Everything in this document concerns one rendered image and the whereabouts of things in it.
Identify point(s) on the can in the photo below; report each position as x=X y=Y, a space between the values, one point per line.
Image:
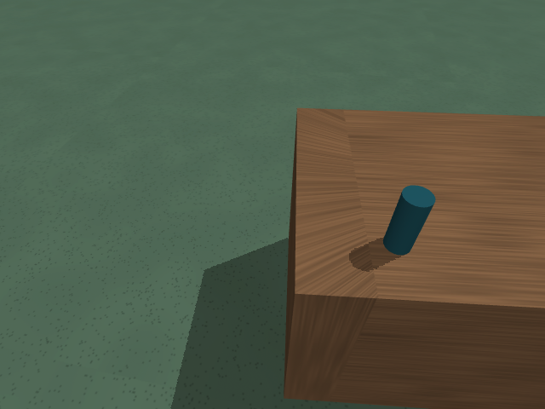
x=411 y=212

